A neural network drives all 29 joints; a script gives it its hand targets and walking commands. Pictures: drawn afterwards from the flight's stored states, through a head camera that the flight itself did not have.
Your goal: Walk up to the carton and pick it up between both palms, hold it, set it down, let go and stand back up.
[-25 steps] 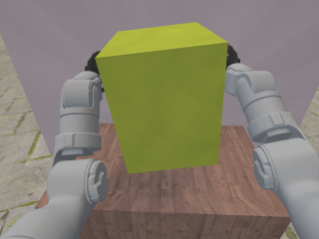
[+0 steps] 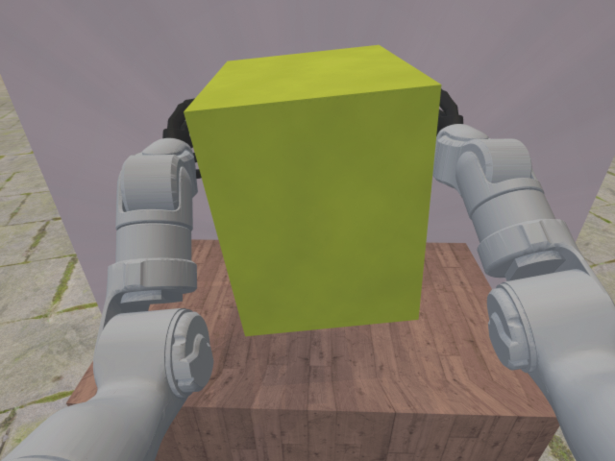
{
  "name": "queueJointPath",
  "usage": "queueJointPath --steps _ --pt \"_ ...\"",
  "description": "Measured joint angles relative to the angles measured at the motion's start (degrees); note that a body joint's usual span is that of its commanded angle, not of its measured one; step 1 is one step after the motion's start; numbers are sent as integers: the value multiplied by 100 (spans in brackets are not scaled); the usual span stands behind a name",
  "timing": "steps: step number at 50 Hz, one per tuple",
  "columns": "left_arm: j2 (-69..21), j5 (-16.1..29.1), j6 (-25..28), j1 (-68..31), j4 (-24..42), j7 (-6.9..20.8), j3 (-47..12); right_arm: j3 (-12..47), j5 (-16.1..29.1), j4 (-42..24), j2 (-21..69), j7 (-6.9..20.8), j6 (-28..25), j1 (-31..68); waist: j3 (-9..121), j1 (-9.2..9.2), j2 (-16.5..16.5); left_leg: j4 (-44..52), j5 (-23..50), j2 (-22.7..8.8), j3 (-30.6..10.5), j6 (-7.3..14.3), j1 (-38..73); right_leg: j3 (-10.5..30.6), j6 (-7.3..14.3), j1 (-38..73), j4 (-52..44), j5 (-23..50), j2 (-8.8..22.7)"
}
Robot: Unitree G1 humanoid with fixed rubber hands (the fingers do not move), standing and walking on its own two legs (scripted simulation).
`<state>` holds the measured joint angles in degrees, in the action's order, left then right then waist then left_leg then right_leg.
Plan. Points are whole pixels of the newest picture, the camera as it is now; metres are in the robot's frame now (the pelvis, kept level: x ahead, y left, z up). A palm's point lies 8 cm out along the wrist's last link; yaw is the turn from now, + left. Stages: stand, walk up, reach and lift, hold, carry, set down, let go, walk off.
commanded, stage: hold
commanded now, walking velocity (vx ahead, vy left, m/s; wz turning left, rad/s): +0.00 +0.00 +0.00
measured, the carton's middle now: (316, 181) +0.40 -0.01 +0.26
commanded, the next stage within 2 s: none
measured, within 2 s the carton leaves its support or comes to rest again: neither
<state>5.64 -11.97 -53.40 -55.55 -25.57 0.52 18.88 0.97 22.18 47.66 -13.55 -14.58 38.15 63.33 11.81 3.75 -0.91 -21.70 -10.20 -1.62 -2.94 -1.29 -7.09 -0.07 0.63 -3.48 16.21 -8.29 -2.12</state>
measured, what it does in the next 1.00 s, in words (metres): stands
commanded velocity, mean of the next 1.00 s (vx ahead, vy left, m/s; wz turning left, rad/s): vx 0.00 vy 0.00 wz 0.00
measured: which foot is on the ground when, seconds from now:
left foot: down 0.00-1.00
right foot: down 0.00-1.00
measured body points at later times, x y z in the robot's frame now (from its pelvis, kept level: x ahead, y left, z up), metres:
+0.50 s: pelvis +0.00 +0.00 +0.00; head -0.11 +0.01 +0.44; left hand +0.37 +0.16 +0.32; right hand +0.38 -0.16 +0.32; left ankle +0.02 +0.13 -0.75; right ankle +0.01 -0.11 -0.75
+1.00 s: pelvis +0.00 +0.00 +0.00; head -0.11 +0.01 +0.44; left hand +0.37 +0.16 +0.31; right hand +0.37 -0.16 +0.32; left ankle +0.02 +0.13 -0.75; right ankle +0.01 -0.11 -0.75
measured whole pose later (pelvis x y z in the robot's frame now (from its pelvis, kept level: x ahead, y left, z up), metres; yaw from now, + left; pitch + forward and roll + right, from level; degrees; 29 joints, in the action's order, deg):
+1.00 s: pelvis +0.00 +0.00 +0.00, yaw +0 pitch -4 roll -1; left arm 5.7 -11.8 -53.1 -55.7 -25.6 0.3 19.0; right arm 0.9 22.4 47.1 -13.4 -15.0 38.8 62.9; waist 12.1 3.8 -0.7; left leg -21.8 -10.4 -1.4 -3.6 -1.3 -7.3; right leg 0.6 0.6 -3.4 15.9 -8.3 -2.4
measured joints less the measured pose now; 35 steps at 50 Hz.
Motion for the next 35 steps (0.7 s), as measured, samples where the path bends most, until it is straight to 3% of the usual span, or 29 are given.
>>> queueJointPath --steps 20,35 --pt "80 44 101 -191 -294 -17 6 -101 -98 271 23 26 -23 200 69 -21 62 -3 32 11 -51 -11 -110 5 11 -106 23 9 -11" --pt "13 43 49 -11 -69 -44 -48 36 21 80 -23 17 7 19 62 -5 10 -1 -15 18 -33 4 -64 62 -5 -55 -8 -15 -15"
